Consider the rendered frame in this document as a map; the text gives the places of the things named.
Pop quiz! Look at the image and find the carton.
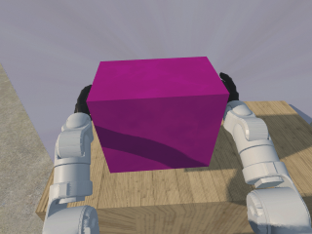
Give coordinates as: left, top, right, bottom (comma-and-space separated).
86, 57, 230, 174

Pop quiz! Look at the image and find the robot left forearm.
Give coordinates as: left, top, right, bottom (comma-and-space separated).
42, 112, 94, 234

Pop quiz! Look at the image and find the robot right forearm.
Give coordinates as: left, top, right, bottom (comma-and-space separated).
222, 100, 311, 226

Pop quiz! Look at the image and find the robot left hand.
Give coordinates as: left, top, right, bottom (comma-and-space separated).
74, 84, 93, 121

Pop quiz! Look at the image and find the left robot upper arm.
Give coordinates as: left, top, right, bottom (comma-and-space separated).
43, 205, 100, 234

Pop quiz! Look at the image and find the pedestal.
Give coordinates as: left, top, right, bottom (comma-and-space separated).
35, 100, 312, 234

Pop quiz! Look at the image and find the right robot upper arm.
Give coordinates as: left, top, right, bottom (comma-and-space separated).
246, 186, 312, 234

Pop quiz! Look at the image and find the robot right hand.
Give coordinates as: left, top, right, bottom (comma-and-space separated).
219, 72, 239, 103

